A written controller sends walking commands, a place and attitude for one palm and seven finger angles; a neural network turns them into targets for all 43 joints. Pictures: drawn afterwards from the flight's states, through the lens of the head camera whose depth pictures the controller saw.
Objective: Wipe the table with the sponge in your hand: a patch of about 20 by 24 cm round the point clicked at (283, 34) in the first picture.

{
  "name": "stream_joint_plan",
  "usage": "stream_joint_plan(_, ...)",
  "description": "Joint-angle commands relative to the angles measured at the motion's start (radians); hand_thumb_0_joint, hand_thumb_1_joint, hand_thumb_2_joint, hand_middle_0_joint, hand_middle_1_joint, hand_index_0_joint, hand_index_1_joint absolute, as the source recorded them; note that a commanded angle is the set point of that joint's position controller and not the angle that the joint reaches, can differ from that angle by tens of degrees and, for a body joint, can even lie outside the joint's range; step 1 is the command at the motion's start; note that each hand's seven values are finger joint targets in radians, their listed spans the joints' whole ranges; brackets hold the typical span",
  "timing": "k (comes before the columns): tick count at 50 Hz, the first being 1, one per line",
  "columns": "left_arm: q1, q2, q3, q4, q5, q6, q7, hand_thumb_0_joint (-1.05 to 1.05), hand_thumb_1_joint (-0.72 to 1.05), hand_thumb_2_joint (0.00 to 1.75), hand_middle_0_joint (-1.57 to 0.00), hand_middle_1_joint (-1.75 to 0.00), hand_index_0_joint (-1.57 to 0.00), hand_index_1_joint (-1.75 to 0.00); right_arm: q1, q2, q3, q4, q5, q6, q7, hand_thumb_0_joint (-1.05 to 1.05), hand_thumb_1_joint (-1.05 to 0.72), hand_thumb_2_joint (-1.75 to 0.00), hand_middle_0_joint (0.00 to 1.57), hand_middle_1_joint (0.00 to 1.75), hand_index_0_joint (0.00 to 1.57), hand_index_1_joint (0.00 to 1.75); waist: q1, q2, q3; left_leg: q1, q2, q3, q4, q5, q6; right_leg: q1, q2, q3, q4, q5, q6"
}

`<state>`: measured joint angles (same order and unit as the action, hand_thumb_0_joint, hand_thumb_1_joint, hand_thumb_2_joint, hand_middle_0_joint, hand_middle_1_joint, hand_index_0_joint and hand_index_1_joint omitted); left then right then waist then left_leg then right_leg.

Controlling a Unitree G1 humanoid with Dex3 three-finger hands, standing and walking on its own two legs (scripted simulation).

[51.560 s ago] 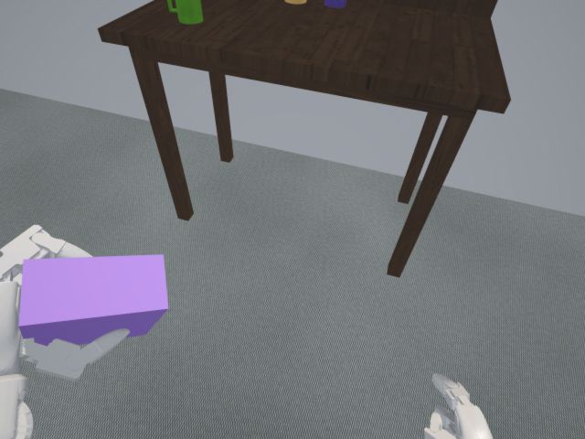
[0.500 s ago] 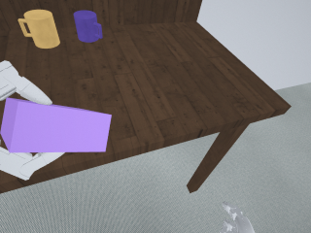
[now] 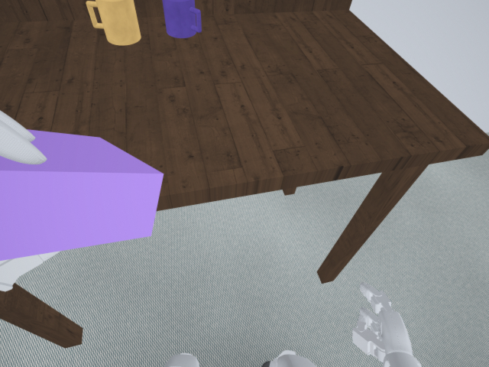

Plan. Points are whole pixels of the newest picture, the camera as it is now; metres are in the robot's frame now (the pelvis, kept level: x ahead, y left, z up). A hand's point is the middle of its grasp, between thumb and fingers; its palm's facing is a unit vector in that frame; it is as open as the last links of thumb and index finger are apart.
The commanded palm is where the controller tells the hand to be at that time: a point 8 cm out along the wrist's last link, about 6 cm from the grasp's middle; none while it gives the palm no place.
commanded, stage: step back with the hand held close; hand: left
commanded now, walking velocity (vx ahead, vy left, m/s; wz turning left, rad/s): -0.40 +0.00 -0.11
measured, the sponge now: (79, 181) +0.22 +0.18 +0.27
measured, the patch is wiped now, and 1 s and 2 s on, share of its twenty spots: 1.00 1.00 1.00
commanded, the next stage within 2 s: stop stepping back and stand still in 0.22 s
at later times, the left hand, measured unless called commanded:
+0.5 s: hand out of the picture +0.07 +0.19 +0.33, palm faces +0.47 -0.83 -0.31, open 9.9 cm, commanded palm +0.03 +0.25 +0.32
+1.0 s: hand out of the picture +0.00 +0.16 +0.32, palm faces +0.48 -0.82 -0.32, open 9.9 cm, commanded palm -0.04 +0.22 +0.32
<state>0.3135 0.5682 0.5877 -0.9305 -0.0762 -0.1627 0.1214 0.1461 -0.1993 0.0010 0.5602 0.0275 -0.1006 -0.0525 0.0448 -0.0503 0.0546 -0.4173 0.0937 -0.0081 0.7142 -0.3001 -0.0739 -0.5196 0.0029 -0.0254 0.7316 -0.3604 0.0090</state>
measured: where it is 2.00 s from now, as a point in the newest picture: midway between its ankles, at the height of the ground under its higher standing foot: outside the picture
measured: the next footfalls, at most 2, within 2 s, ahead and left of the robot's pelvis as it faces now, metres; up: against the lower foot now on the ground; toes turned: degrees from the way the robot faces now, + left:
left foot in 0.24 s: -0.04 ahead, +0.13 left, +0.00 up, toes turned +7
right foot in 0.52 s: -0.15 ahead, -0.13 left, +0.00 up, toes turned -7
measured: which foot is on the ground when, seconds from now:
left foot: down 0.00-0.04, up 0.06-0.22, down 0.24-0.52, up 0.54-0.70, down 0.72-0.92, up 0.94-1.00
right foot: down 0.00-0.22, up 0.24-0.50, down 0.52-1.00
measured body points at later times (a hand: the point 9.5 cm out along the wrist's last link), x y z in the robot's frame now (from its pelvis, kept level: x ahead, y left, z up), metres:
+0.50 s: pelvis -0.15 -0.02 +0.01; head -0.12 +0.02 +0.46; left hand +0.03 +0.23 +0.35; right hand -0.03 -0.26 -0.08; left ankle -0.08 +0.12 -0.71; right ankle -0.17 -0.16 -0.70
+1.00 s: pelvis -0.21 -0.05 +0.01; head -0.22 -0.04 +0.46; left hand -0.03 +0.20 +0.33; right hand -0.06 -0.29 -0.08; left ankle -0.20 +0.07 -0.66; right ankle -0.19 -0.12 -0.71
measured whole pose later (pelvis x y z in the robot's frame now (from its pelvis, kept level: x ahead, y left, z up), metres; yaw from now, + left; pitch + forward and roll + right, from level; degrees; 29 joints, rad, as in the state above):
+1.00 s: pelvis -0.21 -0.05 +0.01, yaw -1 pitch +0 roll -2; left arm 0.18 0.47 0.46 -0.74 -0.05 -0.15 0.12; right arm 0.23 -0.21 0.03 0.68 0.03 -0.05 -0.03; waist 0.02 0.00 -0.05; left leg -0.50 0.03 -0.03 1.05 -0.38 0.01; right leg -0.29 0.05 -0.14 0.59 -0.30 -0.08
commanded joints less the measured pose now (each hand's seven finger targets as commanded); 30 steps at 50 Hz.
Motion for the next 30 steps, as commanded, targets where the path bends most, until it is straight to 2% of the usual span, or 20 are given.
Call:
stream_joint_plan(1, -0.573, 0.186, 0.068, 0.219, 0.021, -0.013, 0.048, 0.00, 0.10, 1.30, -1.20, -1.60, -1.20, -1.60, 0.019, -0.164, -0.065, -0.065, 0.026, -0.038, 0.000, 0.00, -0.90, -0.90, 0.20, 0.30, 0.20, 0.30, -0.059, 0.128, -0.217, 0.062, 0.059, 0.017, 0.087, -0.060, 0.066, 0.169, -0.095, 0.114, -0.273, 0.284, -0.029)
stream_joint_plan(2, -0.607, 0.194, 0.032, 0.276, 0.019, 0.010, 0.040, 0.00, 0.10, 1.30, -1.20, -1.60, -1.20, -1.60, 0.013, -0.140, -0.063, -0.065, 0.031, -0.027, -0.007, 0.00, -0.90, -0.90, 0.20, 0.30, 0.20, 0.30, -0.085, -0.138, -0.207, 0.045, -0.056, 0.049, 0.308, -0.269, 0.032, 0.084, -0.263, 0.356, -0.370, 0.354, -0.098)
stream_joint_plan(3, -0.652, 0.177, -0.016, 0.343, 0.010, 0.043, 0.033, 0.00, 0.10, 1.30, -1.20, -1.60, -1.20, -1.60, -0.052, -0.116, -0.035, -0.063, 0.041, -0.020, -0.016, 0.00, -0.90, -0.90, 0.20, 0.30, 0.20, 0.30, -0.067, -0.251, -0.161, 0.055, -0.048, -0.009, 0.497, -0.260, 0.048, -0.025, -0.377, 0.431, -0.476, 0.222, -0.127)
stream_joint_plan(4, -0.660, 0.140, -0.051, 0.443, 0.000, 0.074, 0.026, 0.00, 0.10, 1.30, -1.20, -1.60, -1.20, -1.60, -0.055, -0.106, -0.008, -0.024, 0.042, -0.009, -0.018, 0.00, -0.90, -0.90, 0.20, 0.30, 0.20, 0.30, -0.076, -0.186, -0.092, 0.117, -0.010, -0.016, 0.532, -0.203, 0.060, -0.147, -0.344, 0.338, -0.542, -0.087, -0.098)
stream_joint_plan(5, -0.690, 0.126, -0.080, 0.445, 0.000, 0.086, 0.017, 0.00, 0.10, 1.30, -1.20, -1.60, -1.20, -1.60, -0.064, -0.102, 0.009, -0.021, 0.039, 0.003, -0.010, 0.00, -0.90, -0.90, 0.20, 0.30, 0.20, 0.30, -0.078, -0.138, -0.063, 0.152, -0.011, 0.025, 0.502, -0.190, 0.065, -0.228, -0.309, 0.286, -0.546, -0.209, -0.099)
stream_joint_plan(9, -0.607, 0.078, -0.133, 0.305, -0.030, 0.113, -0.009, 0.00, 0.10, 1.30, -1.20, -1.60, -1.20, -1.60, -0.117, -0.105, 0.023, -0.087, 0.033, 0.058, -0.013, 0.00, -0.90, -0.90, 0.20, 0.30, 0.20, 0.30, -0.073, -0.037, -0.063, 0.239, -0.006, 0.068, 0.063, -0.212, 0.090, -0.234, -0.246, 0.145, -0.413, -0.307, -0.083)
stream_joint_plan(10, -0.584, 0.081, -0.126, 0.238, -0.037, 0.117, -0.005, 0.00, 0.10, 1.30, -1.20, -1.60, -1.20, -1.60, -0.112, -0.123, 0.019, -0.099, 0.026, 0.070, -0.015, 0.00, -0.90, -0.90, 0.20, 0.30, 0.20, 0.30, -0.084, 0.025, -0.072, 0.225, 0.011, 0.017, -0.134, -0.267, 0.120, -0.223, -0.186, 0.108, -0.301, -0.342, -0.046)
stream_joint_plan(11, -0.567, 0.073, -0.105, 0.153, -0.046, 0.113, 0.004, 0.00, 0.10, 1.30, -1.20, -1.60, -1.20, -1.60, -0.118, -0.170, 0.009, -0.121, 0.014, 0.073, -0.016, 0.00, -0.90, -0.90, 0.20, 0.30, 0.20, 0.30, -0.091, 0.266, -0.085, 0.091, 0.156, -0.198, -0.356, -0.400, 0.201, -0.166, -0.042, 0.031, 0.051, -0.283, -0.007)
stream_joint_plan(12, -0.606, 0.114, -0.058, 0.014, -0.039, 0.084, 0.022, 0.00, 0.10, 1.30, -1.20, -1.60, -1.20, -1.60, -0.153, -0.181, -0.009, -0.185, 0.011, 0.057, -0.017, 0.00, -0.90, -0.90, 0.20, 0.30, 0.20, 0.30, -0.087, 0.496, -0.086, -0.025, 0.367, -0.433, -0.532, -0.312, 0.275, -0.130, 0.064, 0.015, 0.516, -0.206, 0.017)
stream_joint_plan(13, -0.576, 0.152, -0.003, 0.002, -0.026, 0.071, 0.033, 0.00, 0.10, 1.30, -1.20, -1.60, -1.20, -1.60, -0.120, -0.161, -0.030, -0.169, 0.003, 0.047, -0.006, 0.00, -0.90, -0.90, 0.20, 0.30, 0.20, 0.30, -0.078, 0.285, -0.161, 0.000, 0.392, -0.353, -0.437, 0.034, 0.283, -0.103, 0.044, 0.132, 0.699, -0.124, 0.003)
stream_joint_plan(15, -0.440, 0.180, 0.072, -0.153, -0.025, 0.063, 0.034, 0.00, 0.10, 1.30, -1.20, -1.60, -1.20, -1.60, -0.109, -0.149, -0.047, -0.138, 0.009, 0.042, 0.028, 0.00, -0.90, -0.90, 0.20, 0.30, 0.20, 0.30, -0.076, 0.159, -0.277, 0.173, 0.308, -0.219, -0.300, 0.360, 0.232, -0.187, 0.060, 0.133, 0.783, -0.132, 0.026)
stream_joint_plan(16, -0.430, 0.184, 0.089, -0.227, -0.032, 0.058, 0.041, 0.00, 0.10, 1.30, -1.20, -1.60, -1.20, -1.60, -0.123, -0.129, -0.044, -0.114, 0.015, 0.027, 0.041, 0.00, -0.90, -0.90, 0.20, 0.30, 0.20, 0.30, -0.074, 0.174, -0.245, 0.186, 0.280, -0.158, -0.292, 0.384, 0.214, -0.189, 0.046, 0.109, 0.730, -0.117, 0.035)
stream_joint_plan(17, -0.425, 0.224, 0.122, -0.339, -0.031, 0.043, 0.048, 0.00, 0.10, 1.30, -1.20, -1.60, -1.20, -1.60, -0.117, -0.123, -0.045, -0.112, 0.020, 0.013, 0.045, 0.00, -0.90, -0.90, 0.20, 0.30, 0.20, 0.30, -0.069, 0.248, -0.287, 0.274, 0.241, -0.101, -0.292, 0.342, 0.194, -0.175, 0.037, 0.065, 0.662, -0.110, 0.037)
stream_joint_plan(19, -0.336, 0.186, 0.120, -0.299, -0.036, 0.003, 0.057, 0.00, 0.10, 1.30, -1.20, -1.60, -1.20, -1.60, -0.104, -0.089, -0.027, -0.076, 0.022, -0.019, 0.050, 0.00, -0.90, -0.90, 0.20, 0.30, 0.20, 0.30, -0.057, 0.439, -0.284, 0.331, 0.199, -0.045, -0.284, 0.247, 0.167, -0.094, -0.012, 0.037, 0.313, -0.062, 0.019)
stream_joint_plan(21, -0.329, 0.169, 0.106, -0.194, -0.028, -0.002, 0.068, 0.00, 0.10, 1.30, -1.20, -1.60, -1.20, -1.60, -0.082, -0.096, -0.015, -0.062, 0.014, -0.024, 0.043, 0.00, -0.90, -0.90, 0.20, 0.30, 0.20, 0.30, -0.070, 0.506, -0.274, 0.271, 0.186, -0.057, -0.264, 0.100, 0.142, 0.057, -0.006, 0.014, 0.029, -0.068, 0.004)
stream_joint_plan(23, -0.393, 0.166, 0.100, -0.054, -0.006, 0.014, 0.064, 0.00, 0.10, 1.30, -1.20, -1.60, -1.20, -1.60, -0.068, -0.128, -0.018, -0.074, 0.010, -0.020, 0.024, 0.00, -0.90, -0.90, 0.20, 0.30, 0.20, 0.30, -0.079, 0.425, -0.254, 0.173, 0.153, -0.081, -0.218, -0.134, 0.129, 0.219, 0.015, -0.038, -0.223, 0.012, -0.001)
stream_joint_plan(25, -0.465, 0.183, 0.084, 0.141, 0.014, 0.020, 0.050, 0.00, 0.10, 1.30, -1.20, -1.60, -1.20, -1.60, -0.035, -0.150, -0.034, -0.083, 0.017, -0.009, 0.014, 0.00, -0.90, -0.90, 0.20, 0.30, 0.20, 0.30, -0.083, 0.190, -0.218, 0.050, 0.040, 0.050, -0.034, -0.254, 0.097, 0.359, 0.001, -0.083, -0.413, 0.221, -0.023)
stream_joint_plan(26, -0.448, 0.200, 0.075, 0.239, 0.013, 0.019, 0.044, 0.00, 0.10, 1.30, -1.20, -1.60, -1.20, -1.60, -0.011, -0.147, -0.036, -0.078, 0.026, -0.005, 0.014, 0.00, -0.90, -0.90, 0.20, 0.30, 0.20, 0.30, -0.086, 0.022, -0.228, 0.023, -0.015, 0.070, 0.187, -0.208, 0.085, 0.358, -0.103, 0.020, -0.438, 0.327, -0.076)
stream_joint_plan(28, -0.463, 0.184, 0.020, 0.348, 0.006, 0.034, 0.035, 0.00, 0.10, 1.30, -1.20, -1.60, -1.20, -1.60, -0.003, -0.144, -0.046, -0.073, 0.060, 0.022, 0.011, 0.00, -0.90, -0.90, 0.20, 0.30, 0.20, 0.30, -0.083, -0.183, -0.217, -0.098, -0.046, -0.008, 0.486, -0.166, 0.065, 0.326, -0.318, 0.230, -0.403, 0.569, -0.173)
stream_joint_plan(30, -0.400, 0.174, 0.054, 0.333, -0.009, 0.038, 0.021, 0.00, 0.10, 1.30, -1.20, -1.60, -1.20, -1.60, -0.044, -0.148, -0.054, -0.101, 0.064, 0.053, 0.010, 0.00, -0.90, -0.90, 0.20, 0.30, 0.20, 0.30, -0.066, -0.243, -0.140, -0.052, -0.003, -0.088, 0.449, -0.111, 0.084, 0.163, -0.309, 0.199, -0.381, 0.389, -0.166)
